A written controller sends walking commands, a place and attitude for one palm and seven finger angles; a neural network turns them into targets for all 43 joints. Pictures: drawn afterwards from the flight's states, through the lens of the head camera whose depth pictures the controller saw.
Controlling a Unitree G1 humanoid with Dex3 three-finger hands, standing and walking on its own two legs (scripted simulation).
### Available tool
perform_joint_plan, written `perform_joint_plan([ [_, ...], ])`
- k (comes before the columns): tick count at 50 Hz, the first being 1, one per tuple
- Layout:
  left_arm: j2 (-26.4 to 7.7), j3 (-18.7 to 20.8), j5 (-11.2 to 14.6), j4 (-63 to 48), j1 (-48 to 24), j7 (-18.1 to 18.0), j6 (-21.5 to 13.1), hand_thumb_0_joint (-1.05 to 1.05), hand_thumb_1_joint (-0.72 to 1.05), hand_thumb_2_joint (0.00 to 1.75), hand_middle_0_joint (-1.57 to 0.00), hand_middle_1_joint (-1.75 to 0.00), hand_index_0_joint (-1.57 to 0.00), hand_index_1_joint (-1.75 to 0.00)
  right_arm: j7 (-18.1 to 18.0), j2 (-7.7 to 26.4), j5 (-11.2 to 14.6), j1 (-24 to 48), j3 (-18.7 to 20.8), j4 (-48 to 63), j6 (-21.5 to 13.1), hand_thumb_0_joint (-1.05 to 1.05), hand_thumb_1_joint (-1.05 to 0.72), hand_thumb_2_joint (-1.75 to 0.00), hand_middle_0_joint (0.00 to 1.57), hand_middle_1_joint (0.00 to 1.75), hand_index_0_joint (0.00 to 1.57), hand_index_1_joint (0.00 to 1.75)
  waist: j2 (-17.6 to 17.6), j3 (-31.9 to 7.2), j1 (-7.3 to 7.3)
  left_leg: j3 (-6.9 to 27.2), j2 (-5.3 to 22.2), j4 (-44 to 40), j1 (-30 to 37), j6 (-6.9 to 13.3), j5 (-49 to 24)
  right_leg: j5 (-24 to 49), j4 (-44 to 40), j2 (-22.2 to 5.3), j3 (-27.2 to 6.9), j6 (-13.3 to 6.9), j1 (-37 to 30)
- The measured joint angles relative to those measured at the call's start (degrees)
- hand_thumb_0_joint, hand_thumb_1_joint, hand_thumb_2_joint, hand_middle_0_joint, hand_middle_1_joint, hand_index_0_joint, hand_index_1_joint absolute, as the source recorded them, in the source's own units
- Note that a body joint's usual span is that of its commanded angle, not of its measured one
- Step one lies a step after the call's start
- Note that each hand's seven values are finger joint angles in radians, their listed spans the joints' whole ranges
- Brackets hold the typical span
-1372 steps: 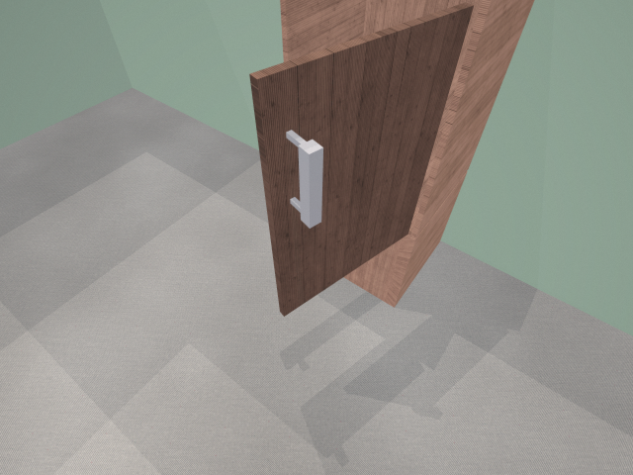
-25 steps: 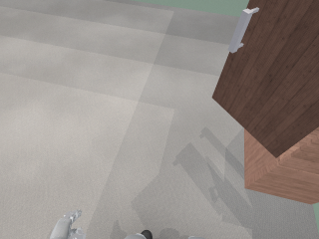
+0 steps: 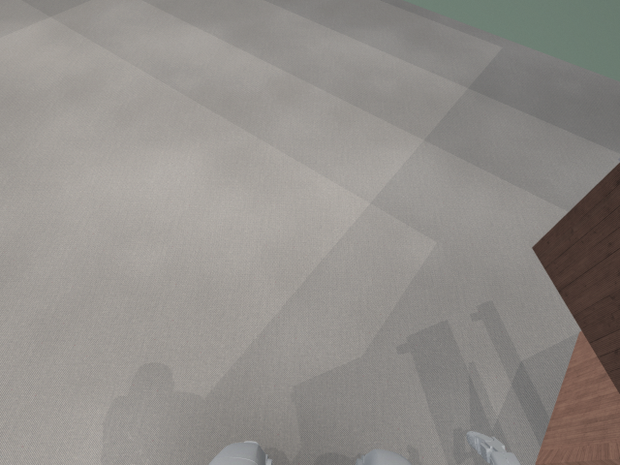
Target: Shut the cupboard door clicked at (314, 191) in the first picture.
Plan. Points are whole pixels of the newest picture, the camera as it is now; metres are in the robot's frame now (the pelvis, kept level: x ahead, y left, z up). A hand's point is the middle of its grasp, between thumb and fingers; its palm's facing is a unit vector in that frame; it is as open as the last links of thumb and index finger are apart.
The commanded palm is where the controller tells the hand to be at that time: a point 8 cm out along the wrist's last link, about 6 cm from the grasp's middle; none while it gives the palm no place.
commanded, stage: walk to a spot facing it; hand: left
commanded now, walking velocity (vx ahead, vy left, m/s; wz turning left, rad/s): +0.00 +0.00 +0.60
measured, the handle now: out of the picture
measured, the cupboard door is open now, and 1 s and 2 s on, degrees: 48 48 48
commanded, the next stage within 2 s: turn to face it in 1.28 s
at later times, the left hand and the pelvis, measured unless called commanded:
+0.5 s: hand out of the picture +0.05 +0.19 -0.16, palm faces +0.34 -0.91 -0.23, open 7.4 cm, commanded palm none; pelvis +0.04 -0.02 +0.01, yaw +20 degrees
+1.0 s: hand out of the picture +0.10 +0.19 -0.13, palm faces +0.59 -0.76 -0.25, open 7.4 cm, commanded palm none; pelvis +0.16 -0.01 +0.02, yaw +37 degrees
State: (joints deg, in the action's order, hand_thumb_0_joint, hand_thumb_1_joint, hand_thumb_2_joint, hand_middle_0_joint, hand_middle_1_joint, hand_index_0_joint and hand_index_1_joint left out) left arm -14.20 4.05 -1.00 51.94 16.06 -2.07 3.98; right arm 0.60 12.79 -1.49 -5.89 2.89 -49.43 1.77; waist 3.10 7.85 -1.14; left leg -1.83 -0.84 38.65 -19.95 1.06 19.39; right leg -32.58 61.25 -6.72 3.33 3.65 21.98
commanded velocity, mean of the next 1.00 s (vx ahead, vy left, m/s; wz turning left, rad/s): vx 0.17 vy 0.00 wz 0.60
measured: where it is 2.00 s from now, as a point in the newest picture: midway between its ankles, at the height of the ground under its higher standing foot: (263, 398)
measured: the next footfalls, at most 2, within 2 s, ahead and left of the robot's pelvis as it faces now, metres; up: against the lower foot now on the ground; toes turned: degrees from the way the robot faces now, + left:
right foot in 0.22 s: +0.09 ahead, -0.15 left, +0.00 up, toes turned +5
left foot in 0.52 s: +0.03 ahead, +0.11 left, +0.00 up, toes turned +23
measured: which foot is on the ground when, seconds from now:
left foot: down 0.00-0.20, up 0.22-0.50, down 0.52-0.82, up 0.84-1.00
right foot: up 0.00-0.20, down 0.22-0.50, up 0.52-0.80, down 0.82-1.00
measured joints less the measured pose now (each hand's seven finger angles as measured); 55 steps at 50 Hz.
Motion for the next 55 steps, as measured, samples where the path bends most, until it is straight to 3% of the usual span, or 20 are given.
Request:
perform_joint_plan([
  [4,-0.12,0.38,-0.04,-1.25,-3.11,0.67,0.23,0.01,0.91,0.90,-0.20,-0.30,-0.20,-0.30,-0.75,-0.29,-0.43,-0.53,-0.36,0.08,0.28,0.01,-0.91,-0.90,0.20,0.30,0.20,0.30,-1.36,-0.56,0.22,3.15,0.03,-3.54,1.52,-0.80,-2.05,3.43,-2.05,1.55,-1.39,0.43,3.67],
  [10,0.52,-0.15,-0.30,-5.02,-5.33,1.42,-2.07,0.00,0.91,0.90,-0.20,-0.30,-0.20,-0.30,-0.52,0.06,-0.32,-2.26,0.26,-0.31,1.55,0.01,-0.90,-0.90,0.21,0.30,0.20,0.30,-3.58,-2.47,0.99,8.11,-0.31,-2.34,0.45,-2.65,-1.57,12.36,-22.63,4.02,-1.05,0.03,-1.31],
  [13,1.69,-0.89,-0.91,-5.62,-5.49,1.06,-3.37,0.00,0.90,0.90,-0.20,-0.30,-0.20,-0.30,-0.23,1.07,0.00,-2.63,1.58,-0.77,2.21,0.01,-0.91,-0.90,0.21,0.30,0.20,0.30,-4.63,-2.75,1.10,8.30,-1.70,12.58,-4.78,-2.12,7.92,13.34,-22.71,3.30,0.49,-3.08,-1.59],
  [15,2.79,-1.23,-1.01,-5.46,-5.01,0.62,-3.24,0.00,0.90,0.90,-0.20,-0.30,-0.20,-0.30,-0.04,1.59,-0.03,-2.76,2.16,-1.26,2.58,0.01,-0.91,-0.90,0.20,0.30,0.20,0.30,-4.83,-2.70,1.34,6.43,-1.96,23.92,-7.76,-2.12,9.46,13.11,-23.23,2.39,1.63,-3.42,-2.80],
  [17,3.42,-1.40,-1.11,-4.93,-4.45,0.31,-2.92,0.00,0.90,0.90,-0.20,-0.30,-0.20,-0.30,0.31,1.58,0.03,-3.06,2.24,-1.40,2.62,0.01,-0.91,-0.90,0.20,0.30,0.20,0.30,-4.18,-2.71,1.95,4.00,-1.17,27.74,-8.47,-2.63,9.27,13.42,-24.91,1.24,2.76,-3.22,-4.43],
  [20,3.55,-1.52,-1.19,-4.23,-4.05,0.38,-2.72,0.00,0.90,0.90,-0.20,-0.30,-0.20,-0.30,0.79,0.88,0.29,-3.65,1.87,-1.21,2.52,0.01,-0.91,-0.90,0.20,0.30,0.19,0.30,-2.35,-2.41,2.63,0.79,0.22,21.05,-5.99,-3.11,9.57,13.51,-26.61,-0.85,4.81,-2.70,-6.38],
  [23,3.16,-1.35,-1.10,-4.03,-3.86,0.60,-2.74,0.00,0.90,0.90,-0.20,-0.30,-0.20,-0.30,1.01,0.22,0.51,-4.04,1.27,-1.16,2.16,0.01,-0.91,-0.90,0.20,0.30,0.19,0.30,-0.86,-1.84,2.39,-1.29,0.87,9.86,-2.14,-2.80,7.94,12.41,-25.83,-2.65,7.18,-1.84,-7.13],
  [25,2.72,-1.07,-0.67,-4.03,-3.13,0.83,-2.66,0.00,0.90,0.90,-0.20,-0.30,-0.20,-0.30,1.21,0.20,0.45,-4.55,0.80,-0.80,1.57,0.01,-0.91,-0.90,0.20,0.30,0.19,0.30,-0.52,-1.97,2.19,-1.92,1.05,-0.23,1.54,-1.94,2.35,10.48,-22.96,-3.60,8.64,-1.00,-6.57],
  [26,2.49,-0.84,-0.35,-4.01,-2.62,1.03,-2.37,0.00,0.90,0.90,-0.20,-0.30,-0.20,-0.30,1.26,0.38,0.18,-4.96,0.67,-0.53,1.01,0.01,-0.91,-0.90,0.20,0.30,0.19,0.30,-0.88,-2.51,2.25,-1.10,1.23,-2.20,1.66,-0.21,-1.00,7.99,-19.41,-3.52,8.65,-0.39,-5.18],
  [29,0.82,0.09,-0.48,-2.29,-2.70,1.18,-0.49,0.00,0.90,0.90,-0.20,-0.30,-0.20,-0.30,0.55,-0.82,-0.53,-5.58,0.00,-0.92,-0.24,0.01,-0.91,-0.90,0.20,0.30,0.20,0.30,0.33,-2.73,1.81,-0.39,0.62,0.54,0.76,0.48,1.22,0.80,-5.46,-1.34,3.00,-0.20,0.40],
  [32,0.00,0.70,-0.48,-0.97,-3.71,1.95,-0.28,0.01,0.90,0.90,-0.20,-0.30,-0.20,-0.30,-0.26,-1.60,-0.70,-7.64,-0.55,-1.16,-1.25,0.01,-0.91,-0.90,0.20,0.30,0.20,0.30,-0.07,-3.07,1.97,1.17,0.27,-3.26,2.67,-0.23,0.40,4.88,0.49,0.58,0.40,-0.07,4.62],
  [35,-0.01,0.67,-0.35,-1.25,-4.86,2.72,-1.00,0.01,0.91,0.90,-0.20,-0.30,-0.19,-0.30,-0.57,-1.60,-0.67,-9.55,-0.82,-2.17,-1.67,0.01,-0.91,-0.90,0.20,0.30,0.20,0.30,-1.45,-3.17,2.29,3.07,0.15,-7.63,5.02,-0.35,-1.43,7.63,-4.28,1.59,-0.59,0.15,5.76],
  [39,0.45,0.27,-0.34,-2.50,-6.15,3.37,-2.17,0.01,0.91,0.90,-0.20,-0.30,-0.19,-0.30,-0.41,-1.05,-0.71,-11.69,-0.54,-4.00,-1.30,0.01,-0.91,-0.90,0.21,0.30,0.20,0.30,-3.36,-3.67,2.91,5.72,0.24,-9.58,7.13,-1.13,-1.15,10.77,-17.34,2.95,-0.64,0.22,3.21],
  [41,0.54,0.01,-0.41,-3.33,-6.26,3.63,-3.26,0.01,0.91,0.90,-0.20,-0.30,-0.19,-0.30,-0.32,-0.74,-0.49,-12.79,-0.22,-4.79,-0.87,0.01,-0.90,-0.90,0.21,0.30,0.20,0.30,-3.97,-4.12,3.08,7.23,0.09,-7.12,7.06,-1.51,1.06,12.95,-25.13,3.91,0.03,0.11,-0.40],
  [44,1.72,-0.61,-0.72,-3.96,-6.15,2.90,-5.16,0.00,0.90,0.90,-0.20,-0.30,-0.20,-0.30,-0.25,0.15,-0.10,-12.95,0.71,-6.55,0.15,0.01,-0.91,-0.90,0.21,0.30,0.20,0.30,-5.15,-4.26,2.79,7.47,-0.60,10.32,1.11,0.06,10.06,15.06,-24.90,3.50,2.98,-4.03,-2.64],
  [46,2.73,-0.75,-0.77,-3.54,-4.70,2.16,-5.65,0.00,0.90,0.90,-0.20,-0.30,-0.20,-0.30,0.09,0.62,-0.42,-11.93,1.27,-7.34,0.61,0.01,-0.91,-0.90,0.20,0.30,0.20,0.30,-4.77,-4.74,2.39,5.20,-0.70,23.39,-4.33,0.22,7.74,13.71,-26.44,2.63,4.28,-4.78,-5.16],
  [48,3.73,-0.85,-0.74,-2.18,-3.00,1.74,-5.91,0.00,0.90,0.90,-0.20,-0.30,-0.20,-0.30,0.59,1.00,-0.53,-10.63,1.72,-7.03,0.55,0.01,-0.91,-0.90,0.20,0.30,0.20,0.30,-4.58,-5.26,2.74,3.19,0.56,29.55,-8.74,-0.23,2.38,14.21,-30.30,2.08,5.97,-4.48,-8.37],
  [51,4.81,-1.04,-0.74,-0.02,-0.67,1.47,-6.48,0.00,0.90,0.90,-0.20,-0.30,-0.20,-0.30,1.19,0.92,-0.37,-8.49,1.95,-5.68,0.17,0.01,-0.91,-0.90,0.20,0.30,0.19,0.30,-3.75,-5.26,3.20,1.12,2.49,29.31,-12.85,-0.89,-2.33,14.72,-35.53,1.43,8.98,-4.27,-12.96],
  [55,5.39,-1.09,-0.80,2.18,2.08,1.08,-7.07,0.00,0.91,0.90,-0.20,-0.30,-0.20,-0.30,1.75,0.67,-0.31,-4.74,1.61,-4.17,0.07,0.01,-0.91,-0.90,0.20,0.30,0.19,0.30,-2.67,-3.64,2.21,-1.08,3.74,20.77,-14.72,-0.68,-4.10,13.51,-38.79,0.86,12.95,-3.52,-17.95],
])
